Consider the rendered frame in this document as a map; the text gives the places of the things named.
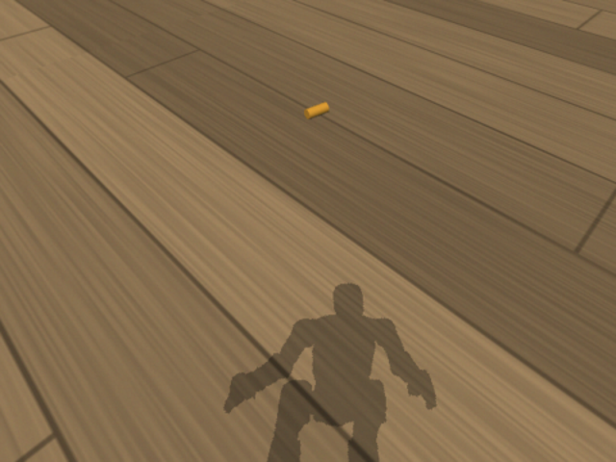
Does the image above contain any can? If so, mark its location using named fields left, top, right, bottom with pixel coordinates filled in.
left=304, top=102, right=329, bottom=119

